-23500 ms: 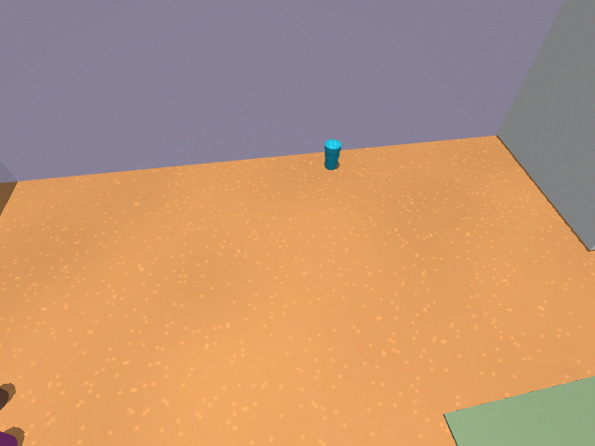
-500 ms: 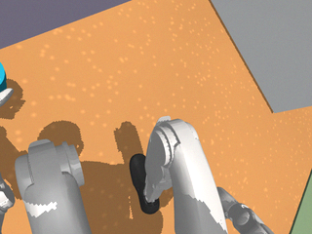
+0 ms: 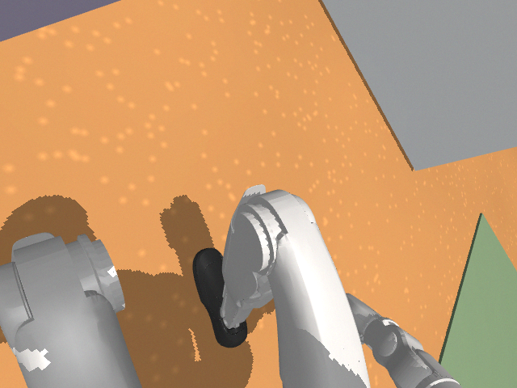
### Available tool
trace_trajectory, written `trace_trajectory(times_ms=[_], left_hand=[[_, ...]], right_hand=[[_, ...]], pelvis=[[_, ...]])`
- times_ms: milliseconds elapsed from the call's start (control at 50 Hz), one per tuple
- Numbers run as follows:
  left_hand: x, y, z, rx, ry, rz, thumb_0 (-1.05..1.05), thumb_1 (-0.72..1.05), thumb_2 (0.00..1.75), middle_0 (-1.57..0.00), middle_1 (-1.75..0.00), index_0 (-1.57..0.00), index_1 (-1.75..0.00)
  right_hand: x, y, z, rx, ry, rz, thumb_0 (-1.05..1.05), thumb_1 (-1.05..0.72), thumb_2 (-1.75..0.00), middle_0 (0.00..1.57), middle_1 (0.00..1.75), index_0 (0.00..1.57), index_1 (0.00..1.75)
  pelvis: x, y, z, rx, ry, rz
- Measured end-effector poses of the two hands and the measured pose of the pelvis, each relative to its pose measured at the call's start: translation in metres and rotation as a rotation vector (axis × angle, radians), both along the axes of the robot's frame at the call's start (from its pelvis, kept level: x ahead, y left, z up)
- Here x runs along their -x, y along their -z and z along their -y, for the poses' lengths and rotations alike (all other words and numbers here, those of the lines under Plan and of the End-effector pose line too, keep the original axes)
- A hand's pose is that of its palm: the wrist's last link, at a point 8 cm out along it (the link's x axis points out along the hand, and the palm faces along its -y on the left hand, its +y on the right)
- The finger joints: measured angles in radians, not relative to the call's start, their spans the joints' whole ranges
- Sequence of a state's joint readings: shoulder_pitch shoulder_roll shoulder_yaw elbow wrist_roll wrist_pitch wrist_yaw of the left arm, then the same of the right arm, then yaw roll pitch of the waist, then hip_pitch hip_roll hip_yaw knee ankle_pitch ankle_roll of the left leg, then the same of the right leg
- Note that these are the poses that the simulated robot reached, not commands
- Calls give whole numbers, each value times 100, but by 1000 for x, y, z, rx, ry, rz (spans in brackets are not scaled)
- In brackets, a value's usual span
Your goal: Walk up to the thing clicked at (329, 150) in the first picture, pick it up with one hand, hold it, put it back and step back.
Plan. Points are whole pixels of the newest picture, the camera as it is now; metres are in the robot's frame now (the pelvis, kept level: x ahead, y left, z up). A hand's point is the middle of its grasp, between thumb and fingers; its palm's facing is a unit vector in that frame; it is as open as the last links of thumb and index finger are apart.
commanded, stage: lower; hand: left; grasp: from the side
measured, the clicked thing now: out of the picture +0.46 +0.29 -0.19
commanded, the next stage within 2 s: loosen in 0.58 s
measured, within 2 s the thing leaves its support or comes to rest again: rests again in 0.98 s
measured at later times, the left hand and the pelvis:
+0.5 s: hand out of the picture +0.46 +0.29 -0.18, palm faces +0.42 -0.91 -0.02, open 11.0 cm; pelvis +0.00 +0.00 +0.00, yaw -2 degrees
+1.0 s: hand out of the picture +0.46 +0.29 -0.18, palm faces +0.41 -0.91 +0.01, open 11.9 cm; pelvis -0.01 +0.01 +0.00, yaw -2 degrees
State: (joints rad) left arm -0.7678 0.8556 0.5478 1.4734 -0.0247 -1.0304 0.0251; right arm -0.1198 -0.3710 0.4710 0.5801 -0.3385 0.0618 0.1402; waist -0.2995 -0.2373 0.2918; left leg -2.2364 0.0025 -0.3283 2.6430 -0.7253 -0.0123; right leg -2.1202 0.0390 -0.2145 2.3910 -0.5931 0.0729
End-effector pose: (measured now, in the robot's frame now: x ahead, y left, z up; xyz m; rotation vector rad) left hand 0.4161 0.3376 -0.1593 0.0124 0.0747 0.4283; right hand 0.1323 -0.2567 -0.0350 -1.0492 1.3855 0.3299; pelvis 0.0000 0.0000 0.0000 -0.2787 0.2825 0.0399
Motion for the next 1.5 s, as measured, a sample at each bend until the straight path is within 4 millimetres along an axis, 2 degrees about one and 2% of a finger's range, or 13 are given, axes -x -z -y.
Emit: trace_trajectory(times_ms=[540, 780, 860, 960, 1060, 1160, 1360, 1460, 1500], left_hand=[[1, 20, 5, 11, 2, -8, -3, -51, 107, -71, -104, -66, -105], [4, 24, 4, 12, 0, -2, -3, -50, 105, -72, -102, -67, -102], [3, 23, 5, 22, -4, 16, -2, -45, 94, -75, -94, -70, -94], [2, 23, 6, 31, -7, 24, -2, -41, 72, -74, -80, -72, -79], [2, 22, 6, 23, 8, 21, -1, -45, 49, -64, -61, -63, -61], [3, 21, 3, 27, -14, 24, -1, -53, 32, -52, -44, -52, -45], [2, 21, 5, 27, 3, 28, -1, -59, 15, -27, -20, -26, -21], [3, 9, -12, 12, -58, 86, -1, -60, 10, -16, -11, -16, -12], [5, 5, -17, -7, -30, 72, -1, -60, 9, -15, -9, -14, -10]], right_hand=[[-5, -12, -8, 45, -83, -8, 0, -91, -90, 20, 30, 20, 30], [-6, -15, -12, 55, -102, -7, 0, -91, -90, 20, 30, 20, 30], [-7, -16, -14, 56, -109, -5, 0, -92, -90, 20, 30, 20, 30], [-7, -18, -16, 60, -114, 4, 0, -92, -90, 20, 30, 20, 30], [-7, -19, -17, 62, -116, 6, 0, -93, -90, 20, 30, 20, 30], [-6, -19, -18, 61, -117, 2, 0, -93, -90, 20, 30, 20, 30], [-5, -20, -19, 61, -113, 3, 0, -92, -90, 20, 30, 20, 30], [-5, -21, -18, 61, -106, 10, 0, -92, -90, 20, 30, 21, 30], [-5, -20, -17, 57, -95, 16, 0, -92, -90, 20, 30, 21, 30]], pelvis=[[3, 0, -4, 34, 20, 37], [5, 1, -7, 45, 24, 49], [5, 0, -7, 49, 25, 53], [5, 0, -8, 53, 26, 58], [6, 0, -9, 57, 27, 60], [7, -1, -9, 58, 28, 61], [7, -1, -9, 59, 28, 63], [8, -2, -8, 54, 26, 66], [8, -2, -7, 50, 23, 61]])
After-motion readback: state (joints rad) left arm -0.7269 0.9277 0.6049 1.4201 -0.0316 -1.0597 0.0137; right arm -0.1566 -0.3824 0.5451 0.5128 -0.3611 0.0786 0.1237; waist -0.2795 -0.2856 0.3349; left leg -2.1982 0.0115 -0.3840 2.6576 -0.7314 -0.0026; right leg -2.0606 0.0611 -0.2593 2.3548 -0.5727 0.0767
